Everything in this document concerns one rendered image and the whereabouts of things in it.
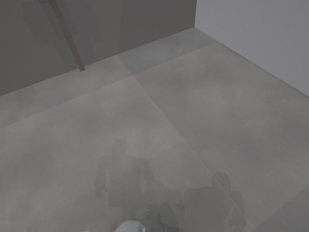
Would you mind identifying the panel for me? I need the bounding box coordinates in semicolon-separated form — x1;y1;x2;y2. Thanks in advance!
47;0;86;72

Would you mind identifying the left robot thigh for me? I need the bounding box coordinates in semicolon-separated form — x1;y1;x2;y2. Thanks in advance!
114;220;146;232

